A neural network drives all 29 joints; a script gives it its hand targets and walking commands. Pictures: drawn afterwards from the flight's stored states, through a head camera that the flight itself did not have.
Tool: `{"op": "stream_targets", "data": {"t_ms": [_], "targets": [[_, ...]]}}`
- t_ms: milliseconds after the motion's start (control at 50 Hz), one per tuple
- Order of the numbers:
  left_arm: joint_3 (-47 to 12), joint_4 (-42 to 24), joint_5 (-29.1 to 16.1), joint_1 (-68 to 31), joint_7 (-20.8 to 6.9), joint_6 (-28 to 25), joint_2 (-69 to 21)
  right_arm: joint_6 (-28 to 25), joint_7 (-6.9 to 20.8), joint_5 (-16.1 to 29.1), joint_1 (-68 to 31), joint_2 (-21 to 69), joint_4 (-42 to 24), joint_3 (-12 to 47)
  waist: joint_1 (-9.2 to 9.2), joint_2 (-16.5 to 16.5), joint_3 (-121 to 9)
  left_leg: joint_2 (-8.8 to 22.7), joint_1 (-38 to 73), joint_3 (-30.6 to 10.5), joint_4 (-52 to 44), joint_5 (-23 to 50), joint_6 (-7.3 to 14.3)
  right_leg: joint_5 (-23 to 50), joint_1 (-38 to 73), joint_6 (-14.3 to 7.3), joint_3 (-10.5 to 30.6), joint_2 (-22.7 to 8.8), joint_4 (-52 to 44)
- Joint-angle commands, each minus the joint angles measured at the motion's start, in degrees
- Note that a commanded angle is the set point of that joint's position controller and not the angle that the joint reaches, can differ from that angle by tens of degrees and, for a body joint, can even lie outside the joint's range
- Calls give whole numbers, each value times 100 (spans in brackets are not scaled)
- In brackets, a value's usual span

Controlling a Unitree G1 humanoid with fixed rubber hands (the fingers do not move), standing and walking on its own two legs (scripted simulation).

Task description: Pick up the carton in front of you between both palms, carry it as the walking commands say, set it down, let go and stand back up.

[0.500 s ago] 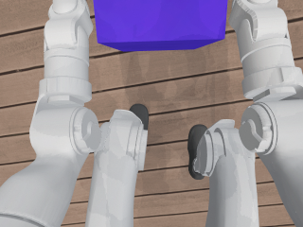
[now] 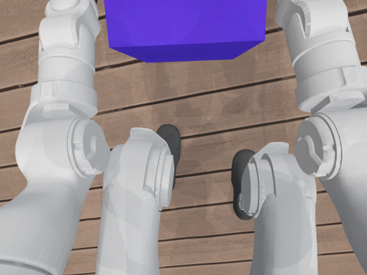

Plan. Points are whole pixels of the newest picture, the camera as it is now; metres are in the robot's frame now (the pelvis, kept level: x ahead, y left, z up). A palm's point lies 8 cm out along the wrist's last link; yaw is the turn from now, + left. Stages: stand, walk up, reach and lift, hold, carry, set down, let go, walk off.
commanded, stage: set down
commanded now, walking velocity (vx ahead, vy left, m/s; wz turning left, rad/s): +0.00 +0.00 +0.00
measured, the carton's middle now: out of the picture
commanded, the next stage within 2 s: let go in 1.94 s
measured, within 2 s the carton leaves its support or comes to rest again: rests again in 0.06 s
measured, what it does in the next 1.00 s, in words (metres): stands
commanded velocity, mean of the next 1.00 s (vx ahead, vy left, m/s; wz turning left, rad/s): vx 0.00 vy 0.00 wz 0.00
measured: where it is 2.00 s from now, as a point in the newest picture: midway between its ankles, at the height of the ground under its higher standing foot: (204, 183)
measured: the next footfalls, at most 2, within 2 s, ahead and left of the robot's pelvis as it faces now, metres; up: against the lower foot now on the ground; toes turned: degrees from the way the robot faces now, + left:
none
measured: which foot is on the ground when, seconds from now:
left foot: down 0.00-1.00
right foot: down 0.00-1.00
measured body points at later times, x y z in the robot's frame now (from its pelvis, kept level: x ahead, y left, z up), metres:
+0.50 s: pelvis +0.00 +0.00 -0.01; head +0.37 +0.02 +0.22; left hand +0.53 +0.26 -0.18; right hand +0.58 -0.05 -0.18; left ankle +0.13 +0.13 -0.34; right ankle +0.09 -0.11 -0.34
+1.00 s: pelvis +0.00 +0.00 +0.00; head +0.38 +0.03 +0.23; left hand +0.54 +0.29 -0.17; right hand +0.61 -0.09 -0.17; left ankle +0.13 +0.13 -0.34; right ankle +0.09 -0.11 -0.34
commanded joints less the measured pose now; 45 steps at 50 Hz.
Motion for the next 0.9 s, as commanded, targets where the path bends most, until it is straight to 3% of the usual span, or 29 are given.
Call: {"op": "stream_targets", "data": {"t_ms": [0,200,520,580,620,660,700,780,880], "targets": [[-1723,-451,-597,-3085,-1519,-122,-4897,-252,1408,350,-3072,4897,-754,1527,356,-641,-6098,-507,3516,354,-436,1803,112,1579,2249,-129,-151,121,-1178],[-1499,-2,-414,-2808,-1572,-141,-4588,-164,1542,-73,-2429,4499,-233,1080,81,-412,-4829,-511,3162,219,-377,1339,139,1133,1640,-179,-128,70,-1135],[-747,604,24,-2161,-1412,-139,-3591,-62,1544,-625,-1893,3487,114,563,-44,-484,-3751,-488,2840,221,-343,654,153,745,1756,-140,-19,-21,-1133],[-451,722,61,-1978,-1189,-290,-2684,-135,1333,-708,-1828,2554,65,430,17,-501,-3900,-399,3024,280,-292,716,68,816,2078,-52,-7,-106,-1132],[61,709,131,-1707,-762,-503,-1020,-253,948,-763,-1538,931,52,70,95,-487,-4144,-316,3300,343,-311,800,-29,880,2334,42,-26,-172,-1148],[373,654,33,-1493,-121,-865,915,-497,383,-468,-1521,-1040,-257,6,176,-476,-4677,-261,3572,366,-302,1233,-59,1193,2583,137,-26,-257,-1174],[197,703,-288,-1908,220,-1092,1428,-611,166,75,-1968,-1342,-192,376,340,-466,-5354,-197,3845,294,-205,1899,-41,1737,2706,162,76,-337,-1031],[-195,881,-776,-1967,361,-1309,1696,-701,167,867,-2214,-1269,-195,998,588,-544,-6002,-84,4096,169,-178,2519,45,2065,2563,190,87,-432,-916],[-478,766,-1081,-1827,324,-1292,1708,-684,265,1169,-2045,-1263,-226,1189,656,-425,-6822,-35,4752,126,-302,2888,84,2025,2426,156,-74,-407,-955]]}}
